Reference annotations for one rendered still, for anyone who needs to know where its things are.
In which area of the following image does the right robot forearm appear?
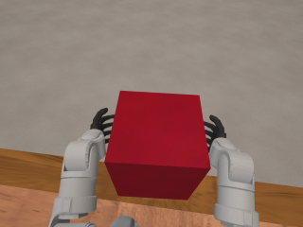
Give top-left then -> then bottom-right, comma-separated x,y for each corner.
209,137 -> 259,227

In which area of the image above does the carton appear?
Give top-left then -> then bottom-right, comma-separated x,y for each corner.
104,91 -> 211,201

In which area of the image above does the robot left hand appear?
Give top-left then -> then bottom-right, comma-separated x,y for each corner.
90,108 -> 115,144

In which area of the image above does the robot left thigh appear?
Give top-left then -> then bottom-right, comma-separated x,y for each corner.
110,215 -> 138,227

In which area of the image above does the left robot forearm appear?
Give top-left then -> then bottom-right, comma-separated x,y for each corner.
48,129 -> 106,227

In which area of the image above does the robot right hand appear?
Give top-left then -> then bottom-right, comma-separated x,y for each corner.
204,114 -> 226,152

